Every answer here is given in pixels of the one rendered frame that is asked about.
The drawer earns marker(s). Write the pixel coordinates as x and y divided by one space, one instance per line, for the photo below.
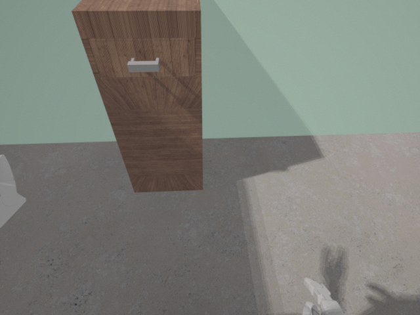
176 56

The handle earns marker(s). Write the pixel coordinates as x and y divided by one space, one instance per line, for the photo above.
143 66

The cabinet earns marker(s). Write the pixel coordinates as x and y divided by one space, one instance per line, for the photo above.
157 121

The robot left hand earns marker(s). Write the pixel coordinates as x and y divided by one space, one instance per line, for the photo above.
10 201

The robot right hand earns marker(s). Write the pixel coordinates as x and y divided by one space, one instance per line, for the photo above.
323 297

